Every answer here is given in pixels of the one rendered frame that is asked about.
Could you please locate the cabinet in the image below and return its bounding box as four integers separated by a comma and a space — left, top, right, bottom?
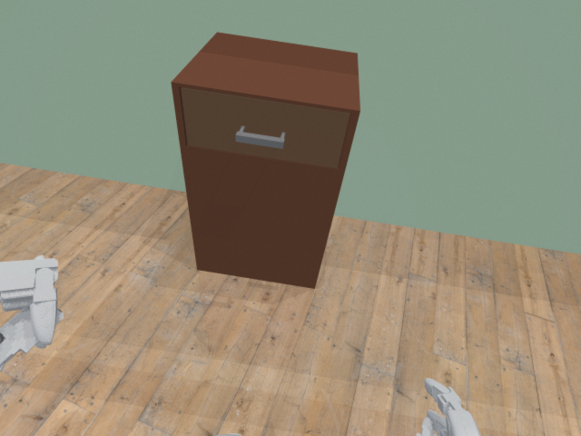
171, 32, 360, 289

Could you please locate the robot right hand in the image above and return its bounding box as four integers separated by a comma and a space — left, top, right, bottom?
416, 378, 481, 436

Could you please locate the handle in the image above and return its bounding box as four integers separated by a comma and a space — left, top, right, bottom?
236, 126, 285, 149

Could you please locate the drawer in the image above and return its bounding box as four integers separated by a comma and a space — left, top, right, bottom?
181, 87, 350, 168

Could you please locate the robot left hand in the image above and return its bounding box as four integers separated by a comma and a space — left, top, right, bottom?
0, 255, 64, 371

